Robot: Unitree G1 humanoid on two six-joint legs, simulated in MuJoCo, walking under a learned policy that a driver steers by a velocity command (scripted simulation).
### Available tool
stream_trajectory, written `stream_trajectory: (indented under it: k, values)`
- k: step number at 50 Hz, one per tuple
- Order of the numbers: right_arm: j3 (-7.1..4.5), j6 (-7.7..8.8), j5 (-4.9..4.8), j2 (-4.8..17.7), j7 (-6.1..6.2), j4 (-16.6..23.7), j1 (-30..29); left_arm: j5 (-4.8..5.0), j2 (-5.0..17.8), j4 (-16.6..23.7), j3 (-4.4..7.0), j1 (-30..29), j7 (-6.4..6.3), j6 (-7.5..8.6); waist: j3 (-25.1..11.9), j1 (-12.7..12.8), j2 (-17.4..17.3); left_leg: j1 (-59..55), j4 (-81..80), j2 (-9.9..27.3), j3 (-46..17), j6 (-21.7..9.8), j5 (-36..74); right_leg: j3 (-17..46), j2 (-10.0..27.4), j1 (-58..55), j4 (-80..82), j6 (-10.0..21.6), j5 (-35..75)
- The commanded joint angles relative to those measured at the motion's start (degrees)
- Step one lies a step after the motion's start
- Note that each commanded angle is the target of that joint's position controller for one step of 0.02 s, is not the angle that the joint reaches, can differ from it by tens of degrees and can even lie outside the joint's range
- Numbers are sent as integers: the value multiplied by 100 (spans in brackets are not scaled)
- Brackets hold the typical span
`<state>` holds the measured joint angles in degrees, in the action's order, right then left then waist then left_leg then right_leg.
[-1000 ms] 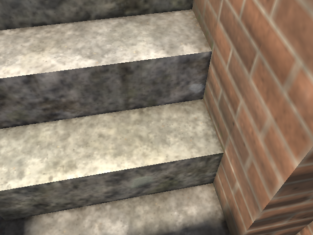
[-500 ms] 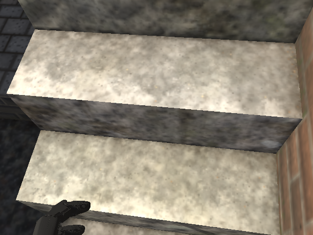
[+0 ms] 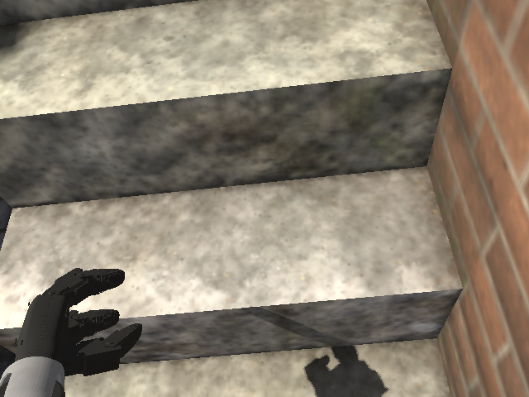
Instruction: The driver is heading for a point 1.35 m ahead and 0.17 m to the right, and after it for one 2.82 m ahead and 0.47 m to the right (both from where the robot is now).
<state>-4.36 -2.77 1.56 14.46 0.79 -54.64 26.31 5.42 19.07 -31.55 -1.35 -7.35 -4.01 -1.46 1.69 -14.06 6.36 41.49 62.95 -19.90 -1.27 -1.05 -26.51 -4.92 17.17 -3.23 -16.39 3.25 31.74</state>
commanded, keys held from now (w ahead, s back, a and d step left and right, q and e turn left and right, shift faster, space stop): w+shift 1.00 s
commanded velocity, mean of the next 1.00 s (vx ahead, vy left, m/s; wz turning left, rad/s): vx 1.00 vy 0.00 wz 0.02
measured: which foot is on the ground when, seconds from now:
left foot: down 0.00-0.74, up 0.76-1.00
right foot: down 0.00-1.00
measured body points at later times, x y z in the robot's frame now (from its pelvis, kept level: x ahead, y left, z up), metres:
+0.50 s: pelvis +0.02 -0.03 +0.00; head +0.07 -0.12 +0.44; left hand +0.26 +0.20 -0.06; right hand -0.13 -0.23 -0.16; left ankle +0.06 +0.14 -0.62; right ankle -0.17 -0.11 -0.74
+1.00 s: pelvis +0.03 +0.02 -0.01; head +0.12 -0.05 +0.43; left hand +0.28 +0.22 -0.10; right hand -0.09 -0.21 -0.16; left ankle +0.04 +0.14 -0.56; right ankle -0.17 -0.09 -0.75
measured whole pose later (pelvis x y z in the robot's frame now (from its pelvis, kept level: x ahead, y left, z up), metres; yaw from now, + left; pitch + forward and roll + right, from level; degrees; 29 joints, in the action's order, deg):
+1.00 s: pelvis +0.03 +0.02 -0.01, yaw -4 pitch +7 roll +11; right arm -3.6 -1.9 1.3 14.0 1.4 -50.0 23.9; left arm 5.0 16.3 -39.3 -0.4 3.3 -2.8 -0.1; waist 4.8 -14.5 3.3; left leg 51.9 87.4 -21.8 0.9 -11.0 -25.4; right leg -10.5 17.9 -3.2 -11.5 -1.9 32.8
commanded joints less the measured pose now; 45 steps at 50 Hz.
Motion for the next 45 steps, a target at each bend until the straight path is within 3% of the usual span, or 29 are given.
stream_trajectory:
  k: [1, 2, 4, 7, 10, 12, 15, 19, 21, 24, 26, 27, 29, 30, 31, 32, 33, 34, 35, 36, 37, 38, 39, 40, 41, 42, 43, 44, 45]
  values:
    - [-102, 229, 6, 679, -78, 846, -550, 26, 742, 187, 221, -91, -15, 10, -808, 285, 349, -429, -1000, 597, -1773, -684, -238, 27, 71, -353, 350, -143, 5044]
    - [-80, 219, -73, 578, -77, 923, -572, 53, 757, 169, 265, -39, -6, 11, -897, 259, 390, -487, -726, 534, -1594, -652, -176, 18, 85, -319, 96, -184, 5669]
    - [-56, 247, -60, 674, -94, 963, -615, 81, 854, 172, 327, 90, 39, 70, -1246, 335, 125, -567, -834, 614, -1444, -712, -146, -58, -18, -435, -339, -244, 6248]
    - [-59, 230, -47, 800, -13, 978, -853, 35, 833, 151, 313, 453, 2, 43, -1034, 585, -238, -615, -1058, 646, -1550, -819, -20, 163, 72, -416, 81, -337, 5963]
    - [-20, 214, -149, 773, -51, 967, -896, -50, 967, -30, 319, 912, -29, 14, -996, 613, 492, -1129, 247, 219, -443, -830, 405, -37, 96, -175, 118, -730, 7999]
    - [-8, 247, -62, 874, -56, 998, -768, 114, 987, 22, 379, 908, 13, 41, -1195, 579, 626, -1255, -181, 284, -380, -968, 38, -234, -142, -186, -303, -1154, 8983]
    - [-40, 307, -102, 946, 150, 1078, -899, 346, 924, -19, 386, 964, 45, -137, -729, 720, 55, -683, -1095, 549, -1090, -1191, -572, 104, 11, -439, -48, -1401, 8701]
    - [-91, 349, -230, 902, 215, 1249, -663, 235, 972, -150, 421, 930, 104, -163, -367, 536, 634, -647, -583, 280, -708, -1061, -399, 14, 126, -417, 391, -1443, 9605]
    - [-112, 294, -260, 880, 246, 1335, -605, 303, 932, -163, 411, 974, 89, -133, -422, 516, 641, -758, -660, 189, -608, -1098, -735, -66, 165, -483, 215, -1670, 10506]
    - [-148, 295, -230, 968, 290, 1517, -817, 513, 1025, -161, 470, 1045, 92, -203, -448, 536, 182, -403, -1358, 510, -972, -1355, -894, 70, 61, -778, -317, -1892, 10034]
    - [-119, 324, -206, 917, 314, 1606, -1080, 513, 970, -190, 457, 1258, 104, -240, -516, 749, -228, -185, -1410, 697, -1441, -1390, -646, 406, 261, -910, -90, -1620, 8584]
    - [-108, 325, -233, 857, 321, 1570, -997, 418, 960, -206, 442, 1286, 108, -229, -443, 791, -10, -385, -1059, 563, -1284, -1226, -472, 406, 404, -740, 474, -1528, 8691]
    - [-148, 279, -331, 836, 312, 1469, -483, 188, 1041, -260, 461, 1113, 96, -169, -394, 501, 984, -1046, -74, 3, -350, -960, -622, -76, 272, -411, 850, -1815, 10887]
    - [-171, 249, -333, 914, 306, 1474, -307, 194, 1074, -244, 477, 997, 106, -145, -502, 348, 1218, -1195, -17, -119, -16, -963, -957, -295, 116, -436, 513, -2100, 12030]
    - [-195, 227, -295, 1046, 315, 1507, -174, 302, 1123, -190, 505, 896, 117, -147, -609, 227, 1117, -1150, -437, -92, 72, -1077, -1252, -428, -68, -598, -25, -2399, 12753]
    - [-236, 229, -265, 1223, 340, 1599, -173, 492, 1235, -132, 566, 784, 108, -194, -673, 50, 496, -672, -1287, 178, -162, -1429, -1316, -462, -376, -1004, -1200, -2690, 12317]
    - [-270, 311, -174, 1426, 274, 1743, -694, 726, 1380, -142, 689, 953, 92, -278, -946, 57, -840, 299, -2409, 993, -1163, -2042, -1106, -82, -851, -1552, -3140, -2613, 9015]
    - [-158, 447, -104, 1249, 245, 1973, -2103, 802, 1090, -292, 682, 1426, 76, -322, -1235, 752, -3087, 1486, -3091, 1985, -2970, -2621, -236, 892, -1114, -1884, -4679, -1795, 1384]
    - [-53, 565, 25, 827, 317, 2029, -2425, 399, 719, 66, 505, 945, 161, -244, -1211, 1124, -2978, 842, -2724, 2097, -3624, -2499, 1343, 2208, -932, -335, -3105, -1147, -4145]
    - [-45, 530, -4, 270, 433, 1738, -1547, 10, 521, 115, 316, 1036, 222, -172, -710, 1176, -1525, -610, -974, 1528, -3391, -1618, 3571, 3103, 36, 1373, 172, -695, -4855]
    - [-27, 241, -277, -20, 592, 1561, -1240, -156, 182, -645, 208, 1968, 137, -58, 310, 1401, 341, 357, 1437, 607, -2122, -819, 3198, 2075, 483, 127, 3270, -324, -1863]
    - [-174, 218, -330, 37, 470, 1359, -1247, -477, -32, -997, 190, 1886, 42, 88, 662, 1417, 1755, 1792, 4020, -614, -938, -360, -989, 936, 499, -708, 2728, -419, 2450]
    - [-189, 262, -132, 148, 406, 1456, -812, -689, 297, -1202, 258, 1717, 108, 156, 301, 1005, 1573, 2118, 6873, -1096, -510, -189, -2332, 345, 605, -1024, 2844, -614, 5739]
    - [-145, 331, -333, 104, 330, 1655, -815, -857, 556, -1235, 285, 1650, 194, 202, -191, 718, 1110, 2212, 8729, -1157, -447, -92, -3048, -461, 536, -1168, 1782, -544, 7806]
    - [-134, 475, -356, 308, 259, 2214, -766, -1001, 1124, -1437, 561, 1700, 232, 295, -504, 129, 1217, 3773, 8261, -356, -679, -203, -3645, -25, 761, -2687, -28, -340, 8638]
    - [-36, 515, -251, 397, 186, 2128, -989, -841, 1215, -1361, 709, 1924, 113, 296, -1112, 426, 543, 4512, 7609, 133, -929, -541, -3474, 90, 870, -3826, -575, -200, 7642]
    - [58, 569, -223, 305, 121, 2118, -1568, -761, 1018, -1218, 691, 1968, 102, 268, -1339, 714, -72, 4570, 6344, 271, -938, -636, -3333, -151, 636, -3811, -671, -254, 6460]
    - [106, 712, -324, 328, 117, 1921, -1649, -709, 800, -913, 615, 1721, 53, 226, -1465, 912, -277, 4143, 4942, 270, -670, -649, -2571, -533, 187, -3450, -674, -613, 6034]
    - [155, 681, -217, 291, 109, 1665, -1264, -526, 959, -548, 614, 1056, 6, 239, -1660, 559, -188, 1952, 3545, 361, -317, -798, -1410, -1178, -251, -1540, -367, -795, 5969]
